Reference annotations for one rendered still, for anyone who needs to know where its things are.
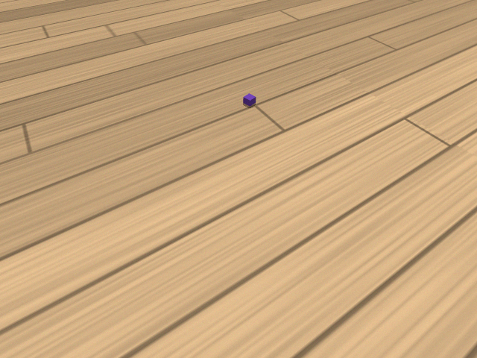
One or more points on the small box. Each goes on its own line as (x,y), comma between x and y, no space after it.
(249,99)

